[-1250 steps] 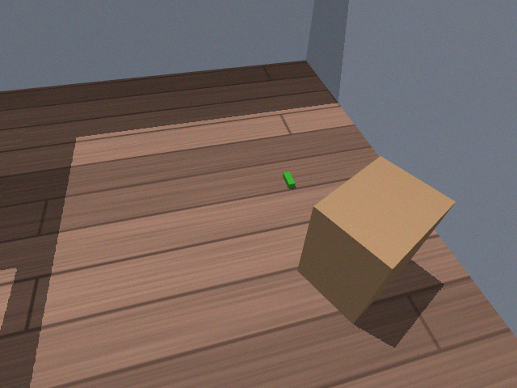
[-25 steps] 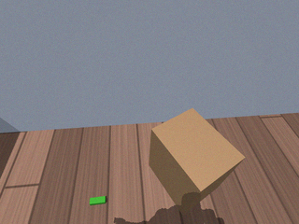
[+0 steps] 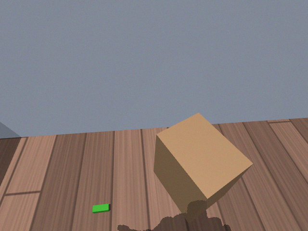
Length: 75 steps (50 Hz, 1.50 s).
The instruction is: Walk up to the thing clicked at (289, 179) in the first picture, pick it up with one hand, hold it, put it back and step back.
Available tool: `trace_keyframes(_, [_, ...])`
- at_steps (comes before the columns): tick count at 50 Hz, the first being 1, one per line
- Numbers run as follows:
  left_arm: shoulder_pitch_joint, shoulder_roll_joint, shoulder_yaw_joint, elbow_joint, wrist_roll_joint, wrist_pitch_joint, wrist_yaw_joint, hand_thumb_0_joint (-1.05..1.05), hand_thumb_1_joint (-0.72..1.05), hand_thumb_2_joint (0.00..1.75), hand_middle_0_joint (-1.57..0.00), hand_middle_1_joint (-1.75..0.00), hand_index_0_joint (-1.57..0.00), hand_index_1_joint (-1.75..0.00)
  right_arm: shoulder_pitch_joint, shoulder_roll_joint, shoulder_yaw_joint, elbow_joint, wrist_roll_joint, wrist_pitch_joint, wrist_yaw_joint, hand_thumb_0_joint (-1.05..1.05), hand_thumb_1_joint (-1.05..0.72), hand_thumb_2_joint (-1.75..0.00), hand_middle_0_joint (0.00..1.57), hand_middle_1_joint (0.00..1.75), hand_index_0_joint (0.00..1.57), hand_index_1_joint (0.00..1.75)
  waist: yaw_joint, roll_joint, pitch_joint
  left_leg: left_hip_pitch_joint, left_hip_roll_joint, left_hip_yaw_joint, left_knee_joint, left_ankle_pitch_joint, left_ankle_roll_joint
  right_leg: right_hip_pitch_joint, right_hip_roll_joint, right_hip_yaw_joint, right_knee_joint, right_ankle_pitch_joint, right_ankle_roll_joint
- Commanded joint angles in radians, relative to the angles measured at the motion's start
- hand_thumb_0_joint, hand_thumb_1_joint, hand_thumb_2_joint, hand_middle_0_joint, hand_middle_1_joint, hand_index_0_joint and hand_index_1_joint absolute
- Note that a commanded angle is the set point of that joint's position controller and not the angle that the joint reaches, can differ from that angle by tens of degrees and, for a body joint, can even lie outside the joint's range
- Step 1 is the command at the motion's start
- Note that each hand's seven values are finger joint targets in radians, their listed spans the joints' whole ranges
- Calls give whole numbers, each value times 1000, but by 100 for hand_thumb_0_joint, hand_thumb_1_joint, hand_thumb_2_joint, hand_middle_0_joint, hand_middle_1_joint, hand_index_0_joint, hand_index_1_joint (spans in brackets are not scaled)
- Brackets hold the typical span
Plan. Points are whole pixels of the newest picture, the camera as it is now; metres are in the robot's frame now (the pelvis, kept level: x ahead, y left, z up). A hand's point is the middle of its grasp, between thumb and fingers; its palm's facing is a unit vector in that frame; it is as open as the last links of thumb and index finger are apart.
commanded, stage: stand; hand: left
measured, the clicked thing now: (101, 208) +0.38 +0.30 -0.77
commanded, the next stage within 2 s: none
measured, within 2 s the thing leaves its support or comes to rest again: neither
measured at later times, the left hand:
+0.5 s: hand out of the picture +0.06 +0.25 -0.16, palm faces -0.03 -0.94 -0.34, open 7.4 cm
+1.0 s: hand out of the picture +0.06 +0.25 -0.16, palm faces -0.03 -0.94 -0.34, open 7.4 cm
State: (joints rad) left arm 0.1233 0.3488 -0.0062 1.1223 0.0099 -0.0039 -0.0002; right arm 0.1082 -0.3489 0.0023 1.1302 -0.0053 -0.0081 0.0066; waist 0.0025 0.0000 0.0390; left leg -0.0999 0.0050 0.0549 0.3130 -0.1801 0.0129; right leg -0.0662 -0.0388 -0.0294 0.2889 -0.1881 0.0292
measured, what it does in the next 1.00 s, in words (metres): stands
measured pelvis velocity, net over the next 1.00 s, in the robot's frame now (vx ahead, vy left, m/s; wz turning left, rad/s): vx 0.00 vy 0.00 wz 0.00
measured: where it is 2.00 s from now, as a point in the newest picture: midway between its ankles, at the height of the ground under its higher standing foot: outside the picture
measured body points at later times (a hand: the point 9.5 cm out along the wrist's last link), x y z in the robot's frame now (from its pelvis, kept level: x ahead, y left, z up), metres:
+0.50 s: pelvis +0.00 +0.00 +0.00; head +0.00 +0.00 +0.45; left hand +0.07 +0.30 -0.13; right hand +0.07 -0.30 -0.13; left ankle +0.00 +0.11 -0.75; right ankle -0.02 -0.14 -0.75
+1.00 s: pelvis +0.00 +0.00 +0.00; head +0.00 +0.00 +0.45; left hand +0.06 +0.30 -0.13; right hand +0.07 -0.30 -0.13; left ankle +0.00 +0.11 -0.75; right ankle -0.02 -0.14 -0.75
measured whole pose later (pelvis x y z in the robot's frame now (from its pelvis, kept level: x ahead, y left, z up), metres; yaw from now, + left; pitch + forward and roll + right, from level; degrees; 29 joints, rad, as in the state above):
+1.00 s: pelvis +0.00 +0.00 +0.00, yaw +0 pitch -2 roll +0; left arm 0.13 0.35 -0.01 1.12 0.01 -0.01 0.00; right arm 0.11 -0.35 0.00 1.13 -0.01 -0.01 0.01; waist 0.00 0.00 0.04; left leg -0.10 0.00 0.05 0.32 -0.18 0.01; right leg -0.07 -0.04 -0.03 0.29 -0.19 0.03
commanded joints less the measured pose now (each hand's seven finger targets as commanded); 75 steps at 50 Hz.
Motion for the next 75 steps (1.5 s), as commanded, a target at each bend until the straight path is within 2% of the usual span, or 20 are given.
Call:
trace_keyframes(1, [-27, 208, 45, -50, 5, -23, 10, 0, 90, 90, -20, -30, -20, -30, -41, -216, -40, -60, -2, -27, -15, 0, -90, -90, 20, 30, 20, 30, 0, 0, -55, 30, 143, -116, -48, 194, 12, -15, -113, 77, -37, 159, -41])
trace_keyframes(5, [-28, 207, 42, -51, 3, -23, 10, 0, 90, 90, -20, -30, -20, -30, -42, -218, -41, -57, -4, -26, -15, 0, -90, -90, 20, 30, 20, 30, 0, -4, -47, 24, 144, -123, -55, 177, 9, -29, -108, 74, -39, 121, -40])
trace_keyframes(13, [-26, 210, 42, -55, 5, -26, 12, 0, 90, 90, -20, -30, -20, -30, -37, -216, -41, -58, -4, -27, -15, 0, -90, -90, 20, 30, 20, 30, -4, 9, -72, 32, 143, -117, -42, 202, 14, -10, -116, 80, -35, 176, -40])
trace_keyframes(21, [-25, 212, 41, -54, 5, -23, 11, 0, 90, 90, -20, -30, -20, -30, -36, -215, -43, -54, -6, -25, -15, 0, -90, -90, 20, 30, 20, 30, -4, 1, -54, 19, 141, -117, -51, 167, 8, -28, -111, 79, -39, 123, -42])
trace_keyframes(24, [-30, 209, 41, -56, 5, -23, 10, 0, 90, 90, -20, -30, -20, -30, -28, -213, -41, -51, -5, -27, -14, 0, -90, -90, 20, 30, 20, 30, -4, 5, -57, 9, 141, -118, -54, 184, 13, -7, -116, 81, -33, 152, -45])
trace_keyframes(34, [-22, 205, 37, -57, 4, -26, 12, 0, 90, 90, -20, -30, -20, -30, -37, -219, -45, -53, -4, -27, -13, 0, -90, -90, 20, 30, 20, 30, 0, -7, -52, 20, 142, -119, -49, 171, 11, -30, -112, 76, -43, 122, -39])
trace_keyframes(36, [-32, 215, 41, -57, 4, -26, 12, 0, 90, 90, -20, -30, -20, -30, -29, -215, -46, -53, -6, -25, -14, 0, -90, -90, 20, 30, 20, 30, -7, -10, -54, 14, 138, -115, -47, 164, 10, -23, -114, 82, -44, 129, -43])
trace_keyframes(45, [-20, 209, 39, -57, 5, -28, 11, 0, 90, 90, -20, -30, -20, -30, -41, -222, -47, -59, -3, -26, -14, 0, -90, -90, 20, 30, 20, 30, -1, -5, -70, 36, 144, -119, -39, 190, 17, -17, -116, 77, -39, 151, -42])
trace_keyframes(53, [-26, 211, 43, -53, 4, -25, 10, 0, 90, 90, -20, -30, -20, -30, -26, -213, -42, -52, -4, -25, -13, 0, -90, -90, 20, 30, 20, 30, -5, 7, -39, 0, 133, -119, -56, 149, 10, -17, -116, 81, -48, 134, -42])
trace_keyframes(57, [-27, 213, 43, -55, 3, -26, 11, 0, 90, 90, -20, -30, -20, -30, -29, -213, -43, -55, -4, -27, -14, 0, -90, -90, 20, 30, 20, 30, -4, -5, -63, 15, 141, -124, -49, 187, 11, -7, -115, 77, -40, 140, -42])
trace_keyframes(61, [-27, 208, 41, -55, 5, -26, 11, 0, 90, 90, -20, -30, -20, -30, -27, -216, -43, -55, -3, -26, -15, 0, -90, -90, 20, 30, 20, 30, -6, 4, -57, 10, 139, -120, -44, 183, 14, -5, -118, 79, -44, 160, -43])
trace_keyframes(71, [-26, 213, 43, -57, 4, -24, 11, 0, 90, 90, -20, -30, -20, -30, -30, -212, -42, -57, -3, -26, -15, 0, -90, -90, 20, 30, 20, 30, -3, -2, -58, 16, 141, -123, -48, 192, 13, -8, -116, 73, -34, 147, -44])
trace_keyframes(75, [-17, 209, 43, -52, 4, -22, 10, 0, 90, 90, -20, -30, -20, -30, -33, -217, -42, -54, -2, -28, -15, 0, -90, -90, 20, 30, 20, 30, 1, 9, -39, 5, 139, -126, -57, 165, 10, -14, -114, 73, -38, 123, -42])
